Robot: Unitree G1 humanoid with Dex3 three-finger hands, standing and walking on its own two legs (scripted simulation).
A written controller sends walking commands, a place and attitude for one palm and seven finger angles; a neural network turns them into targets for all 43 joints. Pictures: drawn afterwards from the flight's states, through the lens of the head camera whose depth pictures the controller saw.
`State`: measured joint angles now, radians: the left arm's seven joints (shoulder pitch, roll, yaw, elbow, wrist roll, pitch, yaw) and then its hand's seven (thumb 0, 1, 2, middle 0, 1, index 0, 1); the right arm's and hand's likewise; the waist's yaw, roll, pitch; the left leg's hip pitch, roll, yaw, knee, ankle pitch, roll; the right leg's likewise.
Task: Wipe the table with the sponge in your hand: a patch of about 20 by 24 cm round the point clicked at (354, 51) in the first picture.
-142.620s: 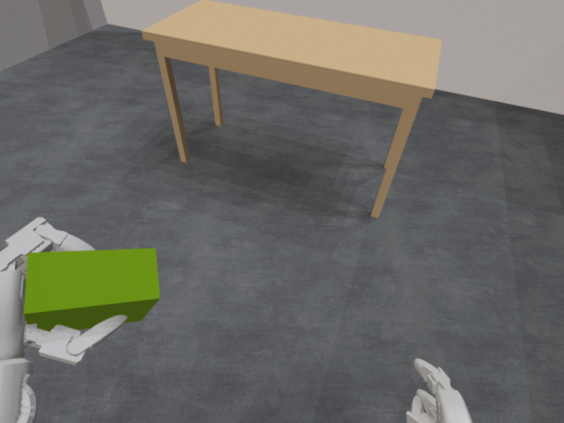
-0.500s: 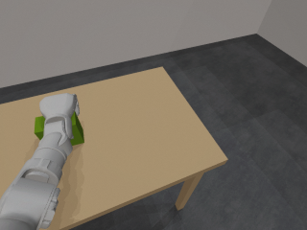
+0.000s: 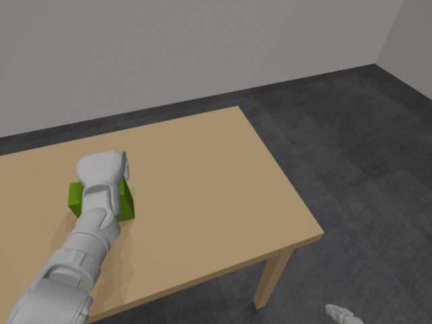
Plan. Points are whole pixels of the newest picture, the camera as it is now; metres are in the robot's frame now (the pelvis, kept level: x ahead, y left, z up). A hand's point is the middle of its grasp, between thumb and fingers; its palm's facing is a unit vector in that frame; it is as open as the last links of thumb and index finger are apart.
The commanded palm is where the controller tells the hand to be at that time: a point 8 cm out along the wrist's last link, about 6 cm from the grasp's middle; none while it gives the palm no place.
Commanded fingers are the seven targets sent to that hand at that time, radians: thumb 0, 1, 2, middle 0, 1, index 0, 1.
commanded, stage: wipe back along the first lane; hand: left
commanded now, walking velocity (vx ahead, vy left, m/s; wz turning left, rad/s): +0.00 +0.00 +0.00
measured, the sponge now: (106, 206) +0.36 +0.28 -0.02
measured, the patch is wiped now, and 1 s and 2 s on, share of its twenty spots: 1.00 1.00 1.00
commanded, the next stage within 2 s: lift the sponge slowly off the table in 0.78 s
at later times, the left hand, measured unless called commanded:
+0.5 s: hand (113, 207) +0.32 +0.23 +0.03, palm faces -0.04 -0.03 -1.00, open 9.7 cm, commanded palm +0.28 +0.21 +0.06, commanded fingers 0.00 0.10 1.30 -1.20 -1.60 -1.20 -1.60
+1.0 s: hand (117, 224) +0.29 +0.21 +0.03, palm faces -0.02 -0.06 -1.00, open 9.7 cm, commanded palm +0.25 +0.20 +0.07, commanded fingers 0.00 0.10 1.30 -1.20 -1.60 -1.20 -1.60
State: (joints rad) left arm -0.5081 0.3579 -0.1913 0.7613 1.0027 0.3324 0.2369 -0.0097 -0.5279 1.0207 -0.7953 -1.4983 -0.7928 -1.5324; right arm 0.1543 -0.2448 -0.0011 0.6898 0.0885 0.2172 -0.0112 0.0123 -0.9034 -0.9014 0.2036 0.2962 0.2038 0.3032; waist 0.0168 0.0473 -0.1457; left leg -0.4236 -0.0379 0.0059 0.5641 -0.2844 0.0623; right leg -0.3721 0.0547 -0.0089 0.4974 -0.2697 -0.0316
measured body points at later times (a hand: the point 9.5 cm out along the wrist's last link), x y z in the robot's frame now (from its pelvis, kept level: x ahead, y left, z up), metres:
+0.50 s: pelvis +0.00 -0.01 +0.00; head -0.01 -0.03 +0.45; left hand +0.32 +0.23 +0.09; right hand +0.19 -0.24 -0.10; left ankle -0.01 +0.08 -0.73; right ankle -0.02 -0.11 -0.73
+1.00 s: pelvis -0.01 -0.02 +0.00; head -0.03 -0.05 +0.45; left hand +0.28 +0.21 +0.09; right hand +0.20 -0.24 -0.09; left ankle -0.01 +0.08 -0.73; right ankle -0.02 -0.11 -0.73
